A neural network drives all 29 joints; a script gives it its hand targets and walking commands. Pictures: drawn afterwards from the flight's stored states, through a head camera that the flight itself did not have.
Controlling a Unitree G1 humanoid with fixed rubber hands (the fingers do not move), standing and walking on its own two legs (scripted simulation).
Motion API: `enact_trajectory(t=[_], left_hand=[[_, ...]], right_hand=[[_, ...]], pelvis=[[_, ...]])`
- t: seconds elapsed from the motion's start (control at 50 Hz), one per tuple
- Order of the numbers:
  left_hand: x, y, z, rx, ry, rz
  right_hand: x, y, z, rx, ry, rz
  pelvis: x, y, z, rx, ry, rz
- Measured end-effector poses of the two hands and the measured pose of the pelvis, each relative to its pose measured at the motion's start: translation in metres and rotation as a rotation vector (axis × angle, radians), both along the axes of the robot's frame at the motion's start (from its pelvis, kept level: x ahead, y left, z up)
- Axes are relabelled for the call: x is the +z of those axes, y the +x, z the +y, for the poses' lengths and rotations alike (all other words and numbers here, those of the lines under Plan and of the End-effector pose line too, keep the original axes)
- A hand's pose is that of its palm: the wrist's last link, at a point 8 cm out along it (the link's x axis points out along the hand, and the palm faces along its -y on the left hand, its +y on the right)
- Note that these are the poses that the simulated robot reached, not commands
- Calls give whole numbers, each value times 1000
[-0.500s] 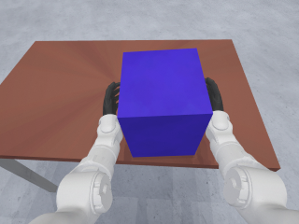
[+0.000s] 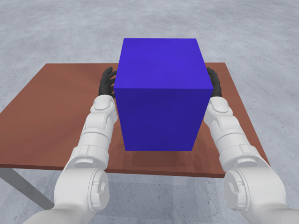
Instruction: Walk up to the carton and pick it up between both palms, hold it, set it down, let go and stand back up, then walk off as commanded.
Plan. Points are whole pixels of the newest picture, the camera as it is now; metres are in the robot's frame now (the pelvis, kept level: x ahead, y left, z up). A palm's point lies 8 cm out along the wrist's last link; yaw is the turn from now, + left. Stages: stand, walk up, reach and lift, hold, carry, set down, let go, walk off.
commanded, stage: reach and lift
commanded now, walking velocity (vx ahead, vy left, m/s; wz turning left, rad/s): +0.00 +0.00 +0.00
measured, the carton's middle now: (159, 97) +0.44 +0.01 +0.14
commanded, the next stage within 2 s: hold in 1.52 s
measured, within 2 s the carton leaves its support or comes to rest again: neither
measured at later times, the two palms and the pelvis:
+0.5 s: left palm (93, 83) +0.38 +0.16 +0.23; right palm (215, 82) +0.39 -0.12 +0.22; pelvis +0.00 +0.00 +0.00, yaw +0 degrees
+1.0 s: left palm (95, 80) +0.39 +0.16 +0.24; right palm (219, 82) +0.39 -0.13 +0.22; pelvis +0.00 +0.00 +0.00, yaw +0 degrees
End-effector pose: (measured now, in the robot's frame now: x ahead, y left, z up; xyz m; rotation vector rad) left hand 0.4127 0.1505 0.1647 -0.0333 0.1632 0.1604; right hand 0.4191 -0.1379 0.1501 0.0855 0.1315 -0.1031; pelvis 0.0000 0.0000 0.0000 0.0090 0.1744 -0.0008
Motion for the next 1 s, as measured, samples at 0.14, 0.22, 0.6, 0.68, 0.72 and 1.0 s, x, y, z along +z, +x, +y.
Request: enact_trajectory(t=[0.14, 0.22, 0.6, 0.68, 0.72, 1.0], left_hand=[[43, -7, 4, -1, 69, -14], [52, -14, 7, -13, 121, 29], [60, -31, 14, -21, 125, 88], [63, -29, 12, -25, 124, 84], [66, -28, 10, -28, 124, 74], [71, -25, 6, -40, 124, 76]], right_hand=[[45, -4, 4, 8, -4, -15], [56, -10, 6, 12, -14, 25], [66, -27, 14, 6, -1, 85], [66, -28, 12, 1, 6, 83], [68, -28, 10, -4, 11, 73], [70, -29, 6, -18, 31, 79]], pelvis=[[3, 1, 1, -1, -1, -74], [4, 2, 1, -1, -2, -136], [5, -5, 2, -1, -3, -184], [5, -5, 2, -1, -3, -184], [5, -5, 2, -1, -3, -184], [5, -4, 3, -1, -4, -183]])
